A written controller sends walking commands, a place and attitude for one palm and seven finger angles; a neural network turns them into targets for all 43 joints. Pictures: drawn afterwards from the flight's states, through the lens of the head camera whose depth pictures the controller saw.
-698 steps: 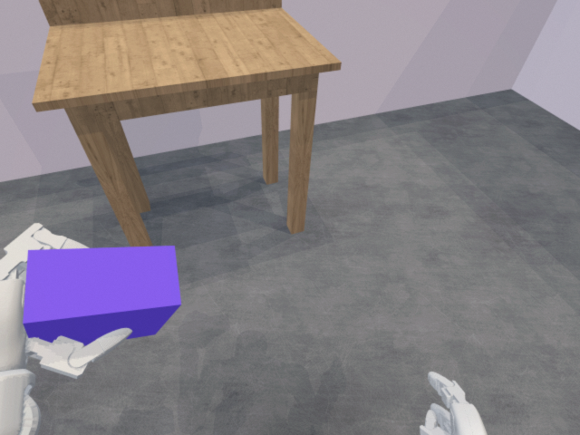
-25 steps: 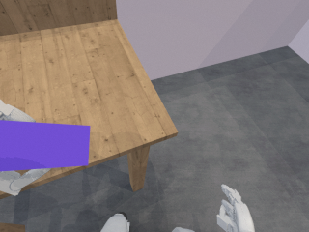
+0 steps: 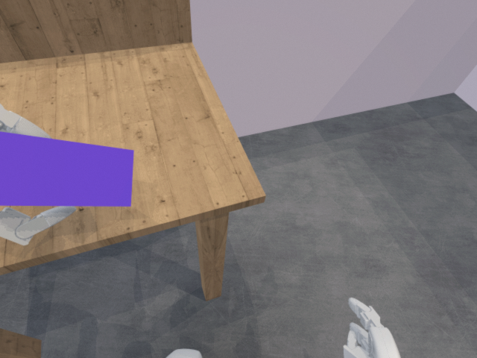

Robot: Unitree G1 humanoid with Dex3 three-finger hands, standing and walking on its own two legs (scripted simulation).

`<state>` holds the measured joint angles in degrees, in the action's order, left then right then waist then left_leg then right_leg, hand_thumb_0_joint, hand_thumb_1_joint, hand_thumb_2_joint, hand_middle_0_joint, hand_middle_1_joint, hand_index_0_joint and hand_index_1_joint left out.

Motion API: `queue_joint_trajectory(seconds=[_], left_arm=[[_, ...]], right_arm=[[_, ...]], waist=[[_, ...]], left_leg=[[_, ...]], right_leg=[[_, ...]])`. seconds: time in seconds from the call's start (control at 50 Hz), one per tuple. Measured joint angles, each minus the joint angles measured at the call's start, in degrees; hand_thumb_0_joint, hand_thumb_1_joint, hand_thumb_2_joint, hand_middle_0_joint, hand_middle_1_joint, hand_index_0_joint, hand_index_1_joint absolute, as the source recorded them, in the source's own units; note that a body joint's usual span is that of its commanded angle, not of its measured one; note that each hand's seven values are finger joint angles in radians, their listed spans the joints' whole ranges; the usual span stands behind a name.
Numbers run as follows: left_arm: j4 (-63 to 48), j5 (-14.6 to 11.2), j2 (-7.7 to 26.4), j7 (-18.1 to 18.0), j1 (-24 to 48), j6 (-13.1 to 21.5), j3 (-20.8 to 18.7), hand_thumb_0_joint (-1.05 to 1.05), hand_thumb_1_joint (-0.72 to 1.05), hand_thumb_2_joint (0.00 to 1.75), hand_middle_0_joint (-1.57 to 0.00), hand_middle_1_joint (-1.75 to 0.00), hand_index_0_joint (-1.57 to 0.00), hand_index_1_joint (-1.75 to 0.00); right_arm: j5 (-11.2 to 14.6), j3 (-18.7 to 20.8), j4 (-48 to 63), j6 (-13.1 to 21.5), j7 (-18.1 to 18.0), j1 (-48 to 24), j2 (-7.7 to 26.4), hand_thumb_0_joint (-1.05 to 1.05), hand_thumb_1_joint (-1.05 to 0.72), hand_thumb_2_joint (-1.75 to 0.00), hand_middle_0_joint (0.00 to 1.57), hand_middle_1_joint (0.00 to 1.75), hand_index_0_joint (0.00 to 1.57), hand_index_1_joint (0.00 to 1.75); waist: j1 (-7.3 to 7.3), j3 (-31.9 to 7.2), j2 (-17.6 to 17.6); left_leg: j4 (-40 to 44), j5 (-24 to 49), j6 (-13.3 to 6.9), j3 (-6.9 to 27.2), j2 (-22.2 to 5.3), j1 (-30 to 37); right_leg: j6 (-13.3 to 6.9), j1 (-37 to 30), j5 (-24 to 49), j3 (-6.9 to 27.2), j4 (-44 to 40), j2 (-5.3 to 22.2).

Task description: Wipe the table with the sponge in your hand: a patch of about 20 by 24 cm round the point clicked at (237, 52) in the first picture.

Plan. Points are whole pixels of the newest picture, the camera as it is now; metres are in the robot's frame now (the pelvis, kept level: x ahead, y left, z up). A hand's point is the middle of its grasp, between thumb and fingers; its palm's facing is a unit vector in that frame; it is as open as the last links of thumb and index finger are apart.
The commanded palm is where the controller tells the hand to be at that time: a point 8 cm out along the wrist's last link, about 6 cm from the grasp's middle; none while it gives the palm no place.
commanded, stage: come to a stop and stand still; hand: left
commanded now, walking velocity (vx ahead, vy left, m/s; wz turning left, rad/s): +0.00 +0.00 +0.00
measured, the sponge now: (75, 178) +0.27 +0.24 +0.18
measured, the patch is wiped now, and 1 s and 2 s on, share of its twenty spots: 0.00 0.00 0.00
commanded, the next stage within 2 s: look again from close up in 0.92 s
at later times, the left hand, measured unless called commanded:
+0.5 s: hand (46, 209) +0.23 +0.26 +0.17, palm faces +0.38 -0.86 -0.34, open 10.5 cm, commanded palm +0.17 +0.29 +0.18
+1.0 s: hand (39, 202) +0.24 +0.28 +0.16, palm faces +0.36 -0.86 -0.36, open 10.5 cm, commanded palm +0.18 +0.31 +0.18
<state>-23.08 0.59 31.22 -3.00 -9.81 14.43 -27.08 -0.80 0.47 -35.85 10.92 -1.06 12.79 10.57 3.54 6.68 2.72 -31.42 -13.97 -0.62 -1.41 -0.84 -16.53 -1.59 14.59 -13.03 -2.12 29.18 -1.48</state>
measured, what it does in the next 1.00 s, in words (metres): stands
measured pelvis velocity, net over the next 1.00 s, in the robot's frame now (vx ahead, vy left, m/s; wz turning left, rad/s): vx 0.02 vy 0.03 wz -0.02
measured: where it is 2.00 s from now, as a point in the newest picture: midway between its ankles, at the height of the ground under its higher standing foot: outside the picture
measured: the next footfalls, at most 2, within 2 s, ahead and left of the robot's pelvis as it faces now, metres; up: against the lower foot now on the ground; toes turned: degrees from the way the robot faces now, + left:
none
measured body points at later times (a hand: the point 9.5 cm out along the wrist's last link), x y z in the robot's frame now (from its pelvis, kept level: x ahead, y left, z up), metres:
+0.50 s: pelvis +0.00 +0.01 +0.01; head +0.01 +0.04 +0.46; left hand +0.20 +0.31 +0.19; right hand +0.17 -0.22 -0.06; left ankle +0.03 +0.11 -0.73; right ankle +0.02 -0.10 -0.73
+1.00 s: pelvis +0.02 +0.03 +0.01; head +0.04 +0.06 +0.46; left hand +0.22 +0.32 +0.18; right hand +0.21 -0.18 -0.06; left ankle +0.03 +0.11 -0.73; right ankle +0.02 -0.10 -0.73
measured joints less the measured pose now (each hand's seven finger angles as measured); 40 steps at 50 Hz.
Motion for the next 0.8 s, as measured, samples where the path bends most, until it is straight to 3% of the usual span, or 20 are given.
queue_joint_trajectory(seconds=[0.04, 0.08, 0.18, 0.26, 0.38, 0.54, 0.66, 0.8], left_arm=[[2.1, -2.1, -0.4, -0.5, 1.2, -0.4, -2.2, -0.01, -0.52, 1.02, -0.68, -1.34, -0.70, -1.34], [1.4, -3.4, -3.5, -1.2, -2.5, -1.6, -1.8, -0.01, -0.52, 1.02, -0.68, -1.34, -0.70, -1.34], [-1.8, -3.1, -9.6, -0.2, -15.7, -4.1, 7.2, -0.01, -0.52, 1.02, -0.68, -1.34, -0.70, -1.34], [-0.6, -2.7, -10.2, 0.2, -18.0, -5.2, 10.4, -0.01, -0.52, 1.02, -0.69, -1.34, -0.70, -1.34], [0.2, -2.3, -10.1, -1.8, -12.6, -4.3, 7.6, -0.01, -0.52, 1.02, -0.69, -1.34, -0.70, -1.34], [-0.6, -2.1, -10.6, -2.4, -11.3, -1.7, 7.3, -0.01, -0.52, 1.02, -0.69, -1.34, -0.70, -1.34], [-0.4, -2.1, -9.7, -1.7, -13.3, -2.7, 7.9, -0.01, -0.52, 1.02, -0.69, -1.34, -0.70, -1.33], [-3.3, -2.4, -8.9, -1.9, -13.6, -3.5, 7.1, -0.01, -0.52, 1.02, -0.69, -1.34, -0.70, -1.33]], right_arm=[[0.8, -0.6, 0.3, -0.8, 1.4, -1.4, 0.4, 0.01, -0.90, -0.90, 0.20, 0.30, 0.21, 0.30], [1.5, -0.5, 1.5, -1.7, 2.5, -2.1, 0.8, 0.01, -0.90, -0.90, 0.20, 0.30, 0.21, 0.30], [1.8, -0.7, 3.3, -3.9, 1.3, -1.7, 1.1, 0.01, -0.90, -0.90, 0.21, 0.30, 0.21, 0.30], [1.4, -1.0, 3.3, -4.7, -0.8, -0.2, 1.1, 0.01, -0.90, -0.90, 0.20, 0.30, 0.21, 0.30], [0.9, -1.2, 1.9, -3.6, -1.5, 0.6, 1.9, 0.01, -0.90, -0.90, 0.20, 0.30, 0.21, 0.30], [0.6, -1.7, 2.2, -2.9, -0.5, 0.1, 1.1, 0.01, -0.90, -0.90, 0.20, 0.30, 0.21, 0.30], [0.4, -2.5, 2.9, -3.8, -0.3, -1.0, -0.3, 0.01, -0.90, -0.90, 0.20, 0.30, 0.21, 0.30], [0.3, -2.8, 3.1, -4.2, -0.1, -2.2, -0.7, 0.01, -0.90, -0.90, 0.21, 0.30, 0.21, 0.30]], waist=[[-0.68, -0.7, -0.8], [-1.97, -1.9, -2.4], [-3.83, -4.6, -3.9], [-3.18, -5.0, -2.5], [-1.41, -3.7, -0.9], [-2.25, -5.4, -0.7], [-2.75, -5.2, -0.5], [-2.07, -3.8, 0.0]], left_leg=[[0.8, 0.7, 0.1, -0.7, -0.3, -0.1], [1.6, 1.0, 0.0, -1.6, -0.5, 0.1], [2.9, 1.3, -0.1, -2.7, -0.9, 1.1], [2.9, 1.5, -0.1, -2.1, -1.1, 1.2], [3.7, 2.1, -0.3, -1.4, -0.8, 2.0], [5.5, 2.2, -1.3, -1.8, 0.3, 2.6], [5.7, 1.5, -1.9, -2.3, 1.1, 3.0], [4.7, 0.6, -2.3, -2.1, 1.8, 2.9]], right_leg=[[0.0, 0.7, -0.2, 0.8, -0.1, -0.3], [0.3, 0.8, 0.4, 1.6, -0.8, -0.5], [0.3, 0.0, 1.3, 2.8, -2.4, -0.9], [0.1, -0.7, 1.7, 2.1, -3.3, -1.2], [0.3, -2.1, 2.7, 1.5, -5.0, -0.9], [1.5, -2.9, 2.9, 1.9, -7.0, 0.2], [2.2, -2.9, 2.0, 2.3, -6.7, 1.0], [2.7, -2.8, 0.7, 2.2, -5.1, 1.7]])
